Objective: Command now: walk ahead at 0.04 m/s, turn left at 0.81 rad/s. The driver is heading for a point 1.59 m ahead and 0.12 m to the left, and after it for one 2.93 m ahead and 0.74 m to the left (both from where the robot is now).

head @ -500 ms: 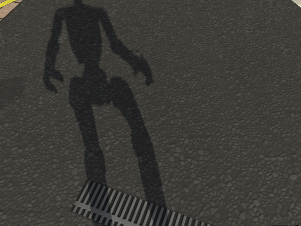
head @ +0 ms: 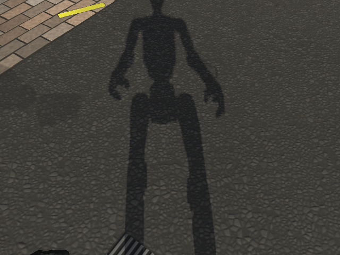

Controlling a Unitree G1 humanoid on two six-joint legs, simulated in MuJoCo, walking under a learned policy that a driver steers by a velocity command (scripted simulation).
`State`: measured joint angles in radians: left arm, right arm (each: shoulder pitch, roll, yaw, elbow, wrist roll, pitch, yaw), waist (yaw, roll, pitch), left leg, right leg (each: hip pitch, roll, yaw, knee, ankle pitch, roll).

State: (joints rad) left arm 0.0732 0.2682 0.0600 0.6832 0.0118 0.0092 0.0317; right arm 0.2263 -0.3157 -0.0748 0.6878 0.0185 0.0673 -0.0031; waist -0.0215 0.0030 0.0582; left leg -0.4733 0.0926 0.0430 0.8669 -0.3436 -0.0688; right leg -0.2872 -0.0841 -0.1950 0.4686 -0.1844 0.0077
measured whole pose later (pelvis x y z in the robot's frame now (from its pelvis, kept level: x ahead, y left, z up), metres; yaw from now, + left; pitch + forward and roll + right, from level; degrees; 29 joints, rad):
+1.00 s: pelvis +0.26 +0.09 -0.01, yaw +3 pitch +5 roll +3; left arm 0.53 0.25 0.05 0.81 -0.04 -0.03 0.02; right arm -0.03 -0.26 -0.05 0.56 0.04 -0.14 0.01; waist 0.12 -0.02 0.00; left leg -0.43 -0.05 -0.07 0.49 -0.13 -0.04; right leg -0.06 0.03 0.36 0.61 -0.52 -0.05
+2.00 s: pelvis +1.09 -0.09 -0.03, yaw +3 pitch -2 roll +0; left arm 0.15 0.23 0.01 0.67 -0.02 -0.14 -0.02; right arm 0.39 -0.29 -0.07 0.78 0.01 -0.05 0.05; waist -0.07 0.03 0.07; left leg -0.40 -0.17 0.05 0.70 -0.25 0.20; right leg -0.29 0.06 0.09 1.49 -0.39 -0.05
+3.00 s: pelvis +1.78 +0.05 +0.00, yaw +51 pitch +1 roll +0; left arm 0.13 0.31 0.03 0.68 -0.01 -0.04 0.04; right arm 0.15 -0.25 -0.02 0.69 -0.03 -0.04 0.01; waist -0.02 -0.04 0.09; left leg -0.33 -0.13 -0.01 0.44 -0.12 0.12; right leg -0.65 -0.10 0.09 1.02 -0.27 0.09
